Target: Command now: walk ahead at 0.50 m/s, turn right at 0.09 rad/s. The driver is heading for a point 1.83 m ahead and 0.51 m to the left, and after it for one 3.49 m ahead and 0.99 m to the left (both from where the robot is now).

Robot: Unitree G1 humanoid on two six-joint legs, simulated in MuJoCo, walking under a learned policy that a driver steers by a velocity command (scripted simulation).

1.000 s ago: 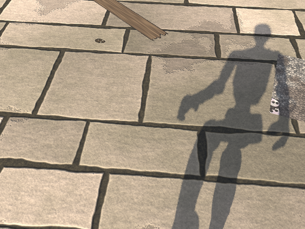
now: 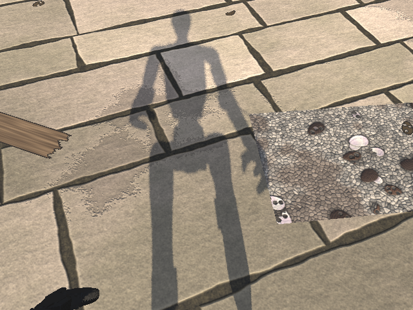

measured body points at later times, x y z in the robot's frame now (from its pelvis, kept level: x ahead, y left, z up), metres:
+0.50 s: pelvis +0.26 -0.04 +0.00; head +0.28 -0.03 +0.45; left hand +0.24 +0.25 -0.13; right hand +0.48 -0.25 -0.10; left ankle +0.41 +0.15 -0.69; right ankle +0.18 -0.14 -0.74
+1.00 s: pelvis +0.52 +0.08 +0.00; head +0.55 +0.11 +0.45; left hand +0.60 +0.40 -0.08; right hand +0.71 -0.15 -0.10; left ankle +0.44 +0.13 -0.74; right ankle +0.77 -0.01 -0.69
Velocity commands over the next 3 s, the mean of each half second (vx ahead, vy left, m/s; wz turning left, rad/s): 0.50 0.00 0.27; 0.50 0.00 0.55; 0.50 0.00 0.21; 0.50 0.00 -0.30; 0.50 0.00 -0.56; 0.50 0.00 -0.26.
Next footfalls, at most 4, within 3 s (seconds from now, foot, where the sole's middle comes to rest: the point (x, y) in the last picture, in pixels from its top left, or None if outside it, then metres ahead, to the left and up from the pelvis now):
0.10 right None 0.22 -0.14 -0.78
0.64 left None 0.48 0.14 -0.78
1.12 right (166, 216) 0.82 0.07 -0.78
1.64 left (68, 204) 0.91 0.43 -0.78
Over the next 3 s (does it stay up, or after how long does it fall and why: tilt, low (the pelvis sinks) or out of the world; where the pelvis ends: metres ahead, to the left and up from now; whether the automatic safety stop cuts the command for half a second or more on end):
stays up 1.53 0.46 0.00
